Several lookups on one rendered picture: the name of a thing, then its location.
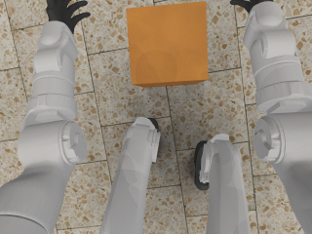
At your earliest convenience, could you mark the robot left hand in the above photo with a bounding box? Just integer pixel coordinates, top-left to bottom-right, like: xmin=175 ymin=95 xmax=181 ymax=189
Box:
xmin=46 ymin=0 xmax=91 ymax=34

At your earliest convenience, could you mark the left robot upper arm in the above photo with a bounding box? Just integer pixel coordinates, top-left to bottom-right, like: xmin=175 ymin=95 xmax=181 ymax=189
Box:
xmin=0 ymin=119 xmax=88 ymax=234

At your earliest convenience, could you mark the left robot shin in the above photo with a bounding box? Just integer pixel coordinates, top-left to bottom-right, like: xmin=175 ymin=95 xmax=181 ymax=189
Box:
xmin=122 ymin=117 xmax=155 ymax=147

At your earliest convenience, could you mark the robot right forearm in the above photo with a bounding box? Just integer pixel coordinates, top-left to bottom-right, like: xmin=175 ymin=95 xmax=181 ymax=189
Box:
xmin=243 ymin=1 xmax=312 ymax=114

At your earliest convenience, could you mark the left robot foot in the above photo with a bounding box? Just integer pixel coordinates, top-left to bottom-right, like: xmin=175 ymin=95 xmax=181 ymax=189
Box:
xmin=147 ymin=117 xmax=159 ymax=133

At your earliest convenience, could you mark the right robot upper arm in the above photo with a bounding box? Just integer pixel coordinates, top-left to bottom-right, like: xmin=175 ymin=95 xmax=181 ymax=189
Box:
xmin=253 ymin=111 xmax=312 ymax=234

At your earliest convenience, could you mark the carton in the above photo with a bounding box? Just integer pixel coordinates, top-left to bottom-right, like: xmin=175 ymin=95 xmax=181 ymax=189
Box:
xmin=126 ymin=1 xmax=209 ymax=88

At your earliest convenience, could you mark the robot right hand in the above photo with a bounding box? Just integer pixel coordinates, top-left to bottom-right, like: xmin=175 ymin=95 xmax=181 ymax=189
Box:
xmin=230 ymin=0 xmax=274 ymax=14

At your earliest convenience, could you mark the robot left forearm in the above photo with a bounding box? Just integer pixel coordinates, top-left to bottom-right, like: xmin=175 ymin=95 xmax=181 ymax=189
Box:
xmin=17 ymin=20 xmax=78 ymax=160

